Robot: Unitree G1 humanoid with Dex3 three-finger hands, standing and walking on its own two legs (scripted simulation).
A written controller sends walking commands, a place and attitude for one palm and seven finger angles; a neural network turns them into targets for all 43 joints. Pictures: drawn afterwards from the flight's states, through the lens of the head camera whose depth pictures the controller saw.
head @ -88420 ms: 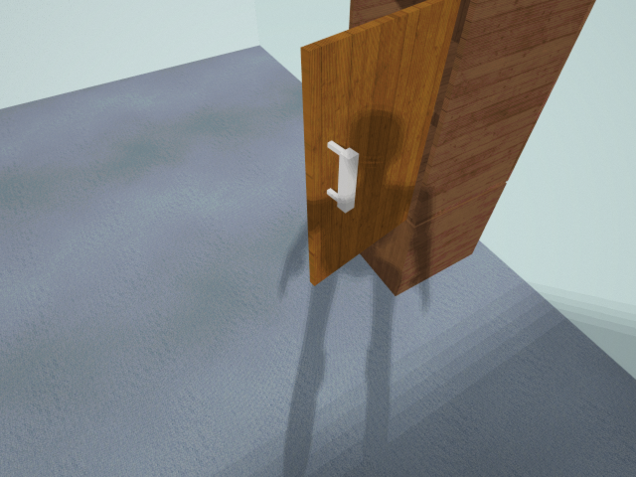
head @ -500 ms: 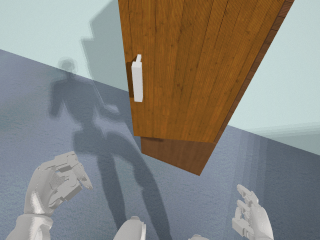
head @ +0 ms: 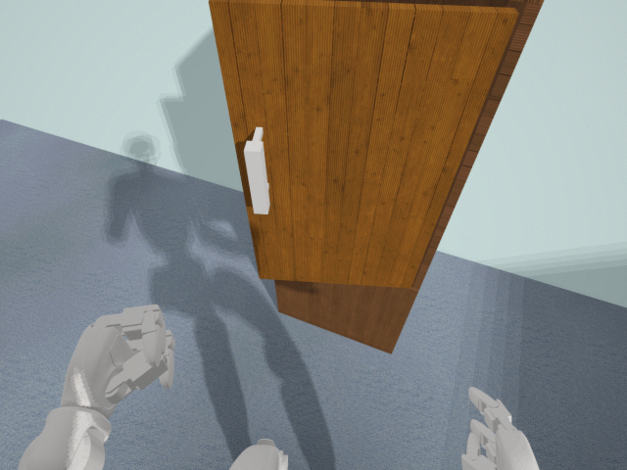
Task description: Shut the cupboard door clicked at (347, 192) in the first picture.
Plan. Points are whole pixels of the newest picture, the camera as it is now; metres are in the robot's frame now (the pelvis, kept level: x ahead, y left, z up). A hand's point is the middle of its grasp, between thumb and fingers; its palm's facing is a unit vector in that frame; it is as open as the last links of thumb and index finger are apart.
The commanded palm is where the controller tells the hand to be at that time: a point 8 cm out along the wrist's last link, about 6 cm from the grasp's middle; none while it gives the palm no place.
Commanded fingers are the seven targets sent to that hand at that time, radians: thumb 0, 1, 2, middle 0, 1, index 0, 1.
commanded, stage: raise the hand and make a fist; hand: left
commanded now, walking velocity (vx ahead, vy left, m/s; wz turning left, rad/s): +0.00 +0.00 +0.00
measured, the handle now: (260, 171) +0.53 +0.12 +0.07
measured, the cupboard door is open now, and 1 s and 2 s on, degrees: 18 18 18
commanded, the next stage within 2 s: bring the fist close to the handle in 0.24 s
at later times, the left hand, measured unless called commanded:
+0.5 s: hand (183, 335) +0.25 +0.16 +0.08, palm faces +0.00 -1.00 -0.05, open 3.1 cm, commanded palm +0.24 +0.21 +0.08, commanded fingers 0.00 0.90 0.90 -1.30 -1.50 -1.30 -1.50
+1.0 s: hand (247, 265) +0.35 +0.11 +0.07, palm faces -0.08 -1.00 -0.02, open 3.1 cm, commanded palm +0.34 +0.17 +0.08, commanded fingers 0.00 0.90 0.90 -1.30 -1.50 -1.30 -1.50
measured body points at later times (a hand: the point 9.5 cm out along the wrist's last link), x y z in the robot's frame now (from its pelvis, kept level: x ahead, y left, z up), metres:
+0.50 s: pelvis +0.00 -0.02 -0.01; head +0.04 -0.02 +0.44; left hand +0.24 +0.22 +0.09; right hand +0.19 -0.25 -0.08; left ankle +0.07 +0.11 -0.68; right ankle -0.01 -0.13 -0.68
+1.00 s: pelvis +0.01 -0.01 +0.00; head +0.06 -0.02 +0.45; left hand +0.35 +0.17 +0.08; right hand +0.14 -0.26 -0.10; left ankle +0.07 +0.11 -0.68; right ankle -0.01 -0.13 -0.68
